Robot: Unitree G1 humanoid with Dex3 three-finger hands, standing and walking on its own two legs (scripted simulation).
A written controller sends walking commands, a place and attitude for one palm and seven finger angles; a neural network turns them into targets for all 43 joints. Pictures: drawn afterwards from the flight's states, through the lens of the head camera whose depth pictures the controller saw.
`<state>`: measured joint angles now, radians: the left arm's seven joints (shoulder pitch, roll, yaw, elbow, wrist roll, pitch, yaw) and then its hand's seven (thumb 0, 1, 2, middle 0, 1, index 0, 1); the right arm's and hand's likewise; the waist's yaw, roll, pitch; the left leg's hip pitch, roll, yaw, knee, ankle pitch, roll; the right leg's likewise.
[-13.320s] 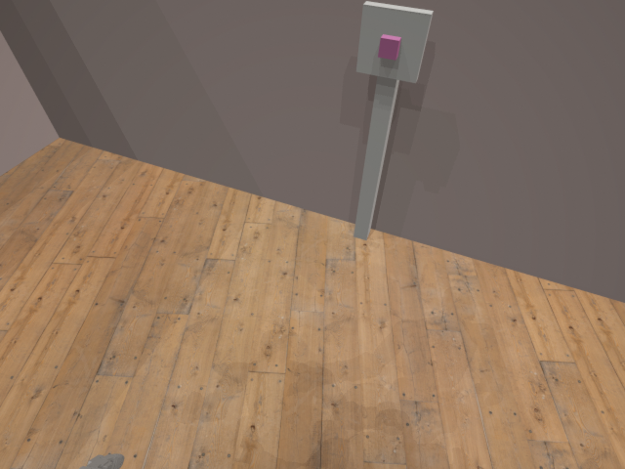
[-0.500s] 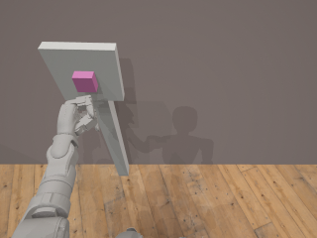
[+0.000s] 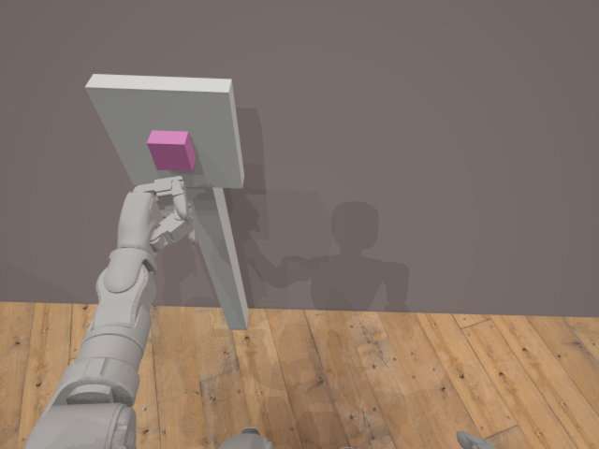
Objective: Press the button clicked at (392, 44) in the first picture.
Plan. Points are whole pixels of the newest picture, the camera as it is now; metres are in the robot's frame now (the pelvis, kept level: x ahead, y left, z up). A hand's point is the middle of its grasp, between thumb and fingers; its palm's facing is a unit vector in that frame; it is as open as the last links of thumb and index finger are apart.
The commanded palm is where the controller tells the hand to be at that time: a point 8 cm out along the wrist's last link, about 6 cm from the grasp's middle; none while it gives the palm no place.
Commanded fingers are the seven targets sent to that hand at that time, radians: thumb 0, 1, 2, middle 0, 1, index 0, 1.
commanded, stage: press the button with the knuckle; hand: left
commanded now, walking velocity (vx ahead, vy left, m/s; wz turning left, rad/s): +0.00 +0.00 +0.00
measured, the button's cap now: (173, 149) +0.50 +0.19 +0.11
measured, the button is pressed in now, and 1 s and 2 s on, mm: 0 11 0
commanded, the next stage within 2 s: hold the button down briefly in 0.98 s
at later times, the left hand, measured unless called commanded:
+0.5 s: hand (193, 195) +0.45 +0.16 +0.07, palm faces +0.00 -1.00 -0.01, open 3.3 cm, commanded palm +0.43 +0.21 +0.08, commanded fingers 0.00 0.90 0.90 -1.30 -1.50 -1.30 -1.50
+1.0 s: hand (194, 186) +0.46 +0.16 +0.07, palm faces +0.00 -1.00 -0.03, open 3.5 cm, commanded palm +0.47 +0.20 +0.08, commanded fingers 0.00 0.90 0.90 -1.30 -1.50 -1.30 -1.50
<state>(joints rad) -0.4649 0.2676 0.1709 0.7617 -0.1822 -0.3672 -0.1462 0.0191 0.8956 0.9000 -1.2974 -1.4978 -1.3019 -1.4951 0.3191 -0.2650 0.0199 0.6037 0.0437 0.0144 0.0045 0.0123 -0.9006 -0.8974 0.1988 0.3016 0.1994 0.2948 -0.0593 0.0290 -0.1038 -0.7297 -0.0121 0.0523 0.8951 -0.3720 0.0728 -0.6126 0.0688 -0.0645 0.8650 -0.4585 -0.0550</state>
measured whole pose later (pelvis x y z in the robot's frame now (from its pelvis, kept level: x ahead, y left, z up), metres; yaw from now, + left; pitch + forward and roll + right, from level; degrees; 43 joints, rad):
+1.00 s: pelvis -0.02 +0.00 -0.02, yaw +1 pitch +17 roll -4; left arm -0.89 0.39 0.24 1.21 -0.10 -0.44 -0.14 0.02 0.88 0.92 -1.30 -1.50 -1.54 -1.49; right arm 0.39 -0.28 0.03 0.67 0.01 0.01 0.01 0.01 -0.90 -0.90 0.20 0.30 0.20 0.29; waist -0.13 0.03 -0.10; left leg -0.93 -0.01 0.02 0.99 -0.36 0.08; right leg -0.79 0.07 -0.11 0.95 -0.46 -0.06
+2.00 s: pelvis +0.00 +0.01 -0.01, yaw -1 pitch +13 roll -3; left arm -0.54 0.25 0.19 0.84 -0.16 -0.39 -0.11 0.02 0.90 0.90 -1.30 -1.50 -1.33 -1.49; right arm 0.36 -0.27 0.01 0.59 0.03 0.04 0.03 0.01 -0.90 -0.90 0.20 0.30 0.20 0.29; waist -0.08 0.04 -0.12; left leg -0.78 -0.01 0.07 0.93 -0.38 0.09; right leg -0.66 0.07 -0.05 0.89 -0.46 -0.04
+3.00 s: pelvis +0.01 +0.00 +0.02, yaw +1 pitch +4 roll -2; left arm 0.09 0.28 0.17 0.07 -0.30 -0.15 -0.23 0.02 0.90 0.90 -1.30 -1.50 -1.30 -1.50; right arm 0.25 -0.27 0.04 0.53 0.08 -0.05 -0.05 0.02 -0.90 -0.90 0.20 0.30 0.20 0.29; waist 0.00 0.05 -0.10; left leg -0.49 -0.02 0.04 0.74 -0.33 0.07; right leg -0.37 0.07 -0.05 0.70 -0.41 -0.05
